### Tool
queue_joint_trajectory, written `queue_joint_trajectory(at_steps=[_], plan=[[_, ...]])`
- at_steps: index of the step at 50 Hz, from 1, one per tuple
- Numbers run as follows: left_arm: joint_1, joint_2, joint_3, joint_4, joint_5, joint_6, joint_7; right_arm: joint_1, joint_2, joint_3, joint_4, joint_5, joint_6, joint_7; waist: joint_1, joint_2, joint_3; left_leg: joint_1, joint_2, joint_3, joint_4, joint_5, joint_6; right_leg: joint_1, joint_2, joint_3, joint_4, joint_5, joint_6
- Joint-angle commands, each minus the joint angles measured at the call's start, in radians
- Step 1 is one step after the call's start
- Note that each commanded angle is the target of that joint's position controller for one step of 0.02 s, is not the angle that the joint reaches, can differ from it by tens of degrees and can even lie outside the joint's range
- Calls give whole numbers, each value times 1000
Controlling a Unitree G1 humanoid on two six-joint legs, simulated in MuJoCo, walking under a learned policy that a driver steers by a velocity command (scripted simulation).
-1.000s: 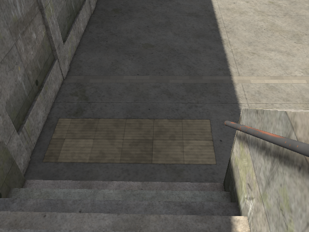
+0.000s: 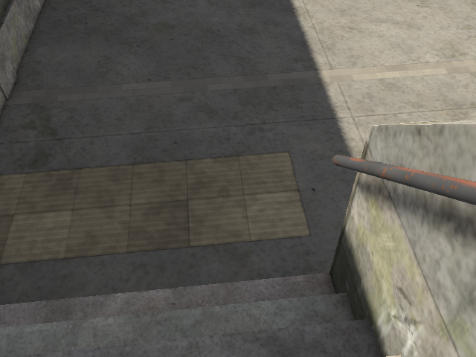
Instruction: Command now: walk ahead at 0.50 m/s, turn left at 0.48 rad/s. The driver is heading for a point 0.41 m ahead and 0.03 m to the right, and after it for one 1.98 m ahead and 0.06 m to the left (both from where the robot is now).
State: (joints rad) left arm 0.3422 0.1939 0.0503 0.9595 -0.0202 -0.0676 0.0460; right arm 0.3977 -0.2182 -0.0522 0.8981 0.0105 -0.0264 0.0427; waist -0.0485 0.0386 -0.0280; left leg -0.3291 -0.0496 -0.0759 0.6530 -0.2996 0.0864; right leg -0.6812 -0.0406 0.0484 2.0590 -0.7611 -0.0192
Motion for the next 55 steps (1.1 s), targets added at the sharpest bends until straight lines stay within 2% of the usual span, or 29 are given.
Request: queue_joint_trajectory(at_steps=[1,3,5,7,8,10,12,14,16,17,18,19,20,21,22,24,25,27,29,31,34,36,39,41,42,43,46,51,55], plan=[[-108,-25,-11,-183,-47,-29,11,246,-216,-42,61,-42,-7,-12,5,-8,-45,327,429,-686,-102,506,314,-605,-48,113,-144,266,-11],[-187,98,18,-232,-6,0,26,18,-109,-1,-27,-55,-40,-65,123,-88,84,-68,322,-627,-112,524,257,-407,-60,168,-668,578,59],[-9,87,29,-135,58,12,26,-43,-151,-15,-19,-23,-37,-95,169,-29,-7,-278,153,-392,-44,599,170,23,-17,72,-802,919,89],[-150,121,33,-185,28,-13,-6,63,-53,6,9,57,-67,-136,103,-49,49,-231,48,-305,62,227,127,13,3,85,-1126,1315,63],[-203,65,13,-224,55,-11,-9,89,-33,9,20,69,-69,-147,90,-123,70,-384,-26,-232,83,72,96,227,44,41,-1354,1503,64],[-262,9,4,-291,47,14,-22,131,-50,-1,47,49,-56,-134,26,-24,62,-417,-48,-256,128,-37,99,406,89,15,-1435,1485,76],[-89,44,14,-283,41,29,-32,64,-24,-4,40,35,-39,-121,93,107,36,-316,-58,-267,339,-5,95,402,59,49,-1398,1414,50],[148,114,43,-184,33,35,-54,43,-14,-10,49,29,-19,-105,162,96,-25,-88,-49,-292,593,205,70,425,29,62,-1447,1295,29],[452,119,66,-64,20,27,-44,-9,-5,-10,59,44,-15,-104,295,-1,24,-145,-110,-164,1161,409,-14,693,-127,75,-1984,1337,-67],[554,36,16,6,26,17,-73,35,107,8,53,0,-18,-85,255,-292,28,-625,-266,-130,1640,-571,-32,1011,-207,135,-1545,1820,-137],[496,55,-6,28,26,23,-92,190,118,22,-6,8,-34,-82,97,-527,-19,-905,-221,-233,1670,-668,-49,1161,-253,325,-1303,2080,-226],[473,-19,-27,39,16,33,-93,162,95,29,-13,9,-38,-74,78,-393,-20,-966,-148,-210,1516,-569,-43,1094,-260,335,-1354,2020,-248],[431,-25,-30,48,19,27,-106,49,41,24,-36,28,-31,-86,74,-98,7,-961,-53,-124,1389,-382,-17,918,-252,355,-1439,1630,-267],[317,31,-24,26,28,29,-110,18,33,20,-59,23,-17,-93,1,47,15,-839,18,-51,1314,-313,-30,717,-260,411,-1468,1610,-284],[245,210,22,-1,52,31,-68,-115,20,29,-134,28,-23,-98,-3,-60,40,-883,72,-112,1042,-134,-64,600,-324,630,-1525,1253,-342],[115,77,-35,-51,65,28,9,-303,-24,18,-221,-11,2,-121,-30,78,116,-590,97,-103,707,213,-142,201,-189,536,-1504,1344,-258],[122,72,-32,-60,27,36,20,-270,25,26,-212,-42,13,-121,-13,21,67,-381,55,-42,545,310,-148,142,-80,417,-1492,1375,-197],[48,118,-26,-79,28,45,32,-114,40,17,-172,-25,6,-101,-95,-150,0,-126,22,-7,648,514,-149,13,-31,356,-1434,1389,-165],[282,-5,-38,-16,-33,34,46,-261,-11,-3,-230,-14,12,-85,15,-137,14,-460,34,-115,459,603,-148,356,16,439,-1274,1005,-209],[380,-16,-21,-19,-24,40,48,-391,10,3,-277,-6,4,-66,87,-151,29,-673,50,-168,355,462,-147,577,4,546,-1216,912,-228],[300,-21,-10,-45,-46,73,77,-439,42,13,-318,-3,-19,-34,132,-80,65,-205,-4,-93,-143,872,-168,237,129,375,-1177,514,-168],[216,-3,-12,-86,-11,92,65,-371,26,-10,-356,6,-1,-37,123,-175,78,-4,-1,-88,-259,780,-161,124,152,415,-1126,569,-189],[184,-18,-19,-116,-27,97,46,-92,-4,-35,-265,-1,-5,-33,83,-137,66,243,85,-30,-549,1009,-160,113,230,342,-824,631,-124],[161,6,-15,-119,18,80,-3,229,-54,-51,-150,-2,6,-39,-53,84,-66,774,296,-94,-323,1407,-97,-284,289,215,-338,-55,-25],[237,-23,-24,-163,-8,81,-24,185,-105,-30,-165,-5,12,-31,-5,253,-179,957,417,-149,25,1744,15,-485,318,222,37,-335,15],[229,11,-30,-224,-27,74,-33,152,-162,-35,-158,-7,14,-13,19,295,-296,994,489,-248,46,1631,141,-555,259,234,196,-307,70],[-62,51,-29,-353,-29,112,8,-45,-207,-7,-179,-47,40,-42,65,8,-166,430,544,-400,-275,638,309,-505,142,137,406,55,137],[-187,-63,-64,-455,-40,176,30,-62,-100,107,-203,-36,95,-85,54,28,51,9,266,-186,-291,395,147,-442,213,49,582,240,157],[-268,-61,-79,-549,-49,173,32,42,-141,110,-215,-43,96,-114,16,61,20,140,271,-200,-282,412,186,-485,202,59,511,211,172]])
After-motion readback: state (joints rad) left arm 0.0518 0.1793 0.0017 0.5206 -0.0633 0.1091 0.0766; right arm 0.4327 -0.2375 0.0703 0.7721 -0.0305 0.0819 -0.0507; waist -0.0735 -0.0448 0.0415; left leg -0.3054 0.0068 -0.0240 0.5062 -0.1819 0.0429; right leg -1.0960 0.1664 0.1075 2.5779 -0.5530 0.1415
